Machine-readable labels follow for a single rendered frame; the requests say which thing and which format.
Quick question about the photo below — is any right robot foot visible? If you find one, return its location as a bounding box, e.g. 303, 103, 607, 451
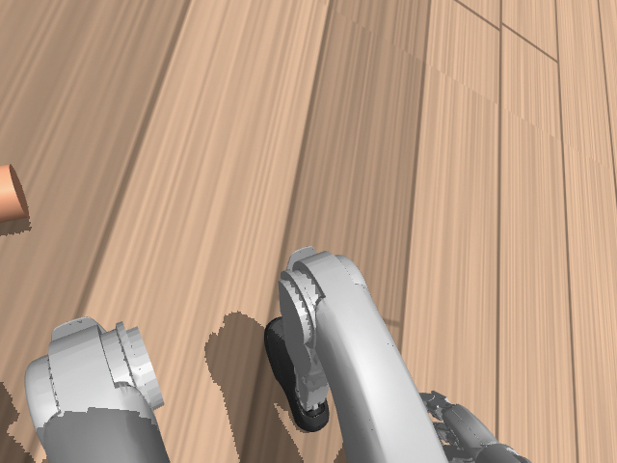
264, 317, 329, 432

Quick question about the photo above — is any right robot arm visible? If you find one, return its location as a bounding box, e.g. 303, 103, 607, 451
475, 444, 532, 463

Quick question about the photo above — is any bottle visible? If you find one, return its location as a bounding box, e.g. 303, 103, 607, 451
0, 164, 29, 223

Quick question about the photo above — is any right robot hand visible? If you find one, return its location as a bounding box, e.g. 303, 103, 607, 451
419, 391, 499, 463

